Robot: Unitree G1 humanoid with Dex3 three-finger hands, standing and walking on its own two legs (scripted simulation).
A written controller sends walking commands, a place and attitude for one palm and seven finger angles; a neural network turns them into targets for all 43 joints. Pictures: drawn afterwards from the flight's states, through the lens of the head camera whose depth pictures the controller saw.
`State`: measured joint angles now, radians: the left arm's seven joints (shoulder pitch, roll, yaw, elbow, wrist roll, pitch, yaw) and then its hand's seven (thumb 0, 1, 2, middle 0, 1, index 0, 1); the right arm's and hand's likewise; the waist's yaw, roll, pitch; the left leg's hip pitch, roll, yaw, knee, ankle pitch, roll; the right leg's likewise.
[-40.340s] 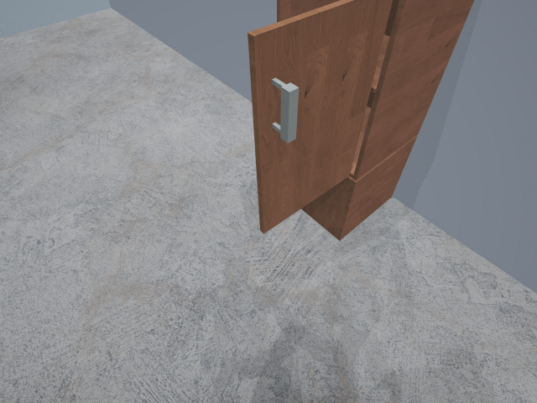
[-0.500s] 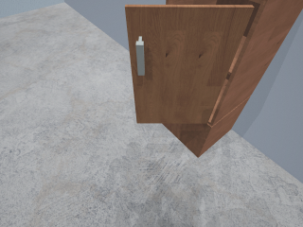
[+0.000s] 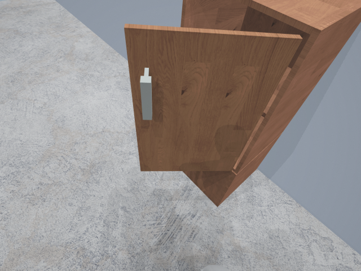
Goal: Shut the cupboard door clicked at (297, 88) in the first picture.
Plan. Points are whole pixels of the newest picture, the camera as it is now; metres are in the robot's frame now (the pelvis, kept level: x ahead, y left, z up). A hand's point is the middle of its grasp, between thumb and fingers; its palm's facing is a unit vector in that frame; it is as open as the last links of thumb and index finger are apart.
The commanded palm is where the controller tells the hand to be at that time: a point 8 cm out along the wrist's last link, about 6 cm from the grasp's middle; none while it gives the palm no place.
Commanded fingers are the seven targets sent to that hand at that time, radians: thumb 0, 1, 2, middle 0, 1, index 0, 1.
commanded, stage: come to a stop and stand still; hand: left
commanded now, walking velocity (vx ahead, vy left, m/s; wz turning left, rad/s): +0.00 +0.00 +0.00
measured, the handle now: (147, 94) +0.50 +0.12 +0.10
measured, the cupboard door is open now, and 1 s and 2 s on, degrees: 51 51 51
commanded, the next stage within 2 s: look again from close up in 1.12 s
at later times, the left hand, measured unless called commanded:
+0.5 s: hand (125, 268) +0.15 +0.13 -0.17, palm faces +0.05 -0.98 -0.21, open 7.3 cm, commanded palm none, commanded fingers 0.00 0.90 0.90 -0.20 -0.30 -0.20 -0.30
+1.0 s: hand out of the picture +0.02 +0.14 -0.16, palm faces +0.04 -0.98 -0.19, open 7.4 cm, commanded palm none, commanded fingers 0.00 0.90 0.90 -0.20 -0.30 -0.20 -0.30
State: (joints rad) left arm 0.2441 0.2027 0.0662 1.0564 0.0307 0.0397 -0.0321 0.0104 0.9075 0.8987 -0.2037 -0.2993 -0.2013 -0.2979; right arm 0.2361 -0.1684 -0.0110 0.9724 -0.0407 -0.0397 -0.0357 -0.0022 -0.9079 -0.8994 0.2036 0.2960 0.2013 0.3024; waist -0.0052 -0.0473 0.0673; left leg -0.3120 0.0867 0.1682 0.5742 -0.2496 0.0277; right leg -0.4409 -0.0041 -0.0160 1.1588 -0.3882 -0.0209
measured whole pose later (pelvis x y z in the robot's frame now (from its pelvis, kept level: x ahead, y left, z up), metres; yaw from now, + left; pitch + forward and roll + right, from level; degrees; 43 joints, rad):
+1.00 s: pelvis +0.02 -0.03 +0.01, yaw +0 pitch -1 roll +0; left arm 0.29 0.15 0.00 1.12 0.01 0.01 0.02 0.01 0.91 0.90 -0.20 -0.30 -0.20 -0.30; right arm 0.21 -0.17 -0.02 1.07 0.00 0.01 -0.02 -0.01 -0.93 -0.90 0.20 0.30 0.20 0.30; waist 0.00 0.00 0.03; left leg -0.21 -0.01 0.07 0.40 -0.18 0.03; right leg -0.15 0.00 0.02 0.42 -0.25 0.01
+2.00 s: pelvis +0.04 -0.03 +0.01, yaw +1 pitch +0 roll +0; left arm 0.27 0.21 -0.01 1.07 0.03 0.01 0.02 0.01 0.91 0.90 -0.20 -0.30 -0.20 -0.30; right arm 0.20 -0.19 0.00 1.07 -0.02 -0.01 -0.02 0.00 -0.91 -0.90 0.20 0.30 0.20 0.30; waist 0.00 -0.04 0.02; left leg -0.24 -0.03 0.06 0.48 -0.24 0.04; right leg -0.17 -0.02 0.00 0.49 -0.32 0.02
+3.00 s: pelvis +0.10 -0.16 +0.00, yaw +3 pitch +0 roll +0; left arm 0.20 0.18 0.04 0.99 0.02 0.03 0.03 0.00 0.92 0.90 -0.21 -0.30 -0.20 -0.30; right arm 0.22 -0.14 -0.02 1.02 -0.02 0.01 -0.02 0.00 -0.91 -0.90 0.20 0.30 0.20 0.30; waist 0.02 -0.06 0.06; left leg -0.24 -0.02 0.10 0.54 -0.29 0.05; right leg -0.29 -0.05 -0.07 0.57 -0.28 0.00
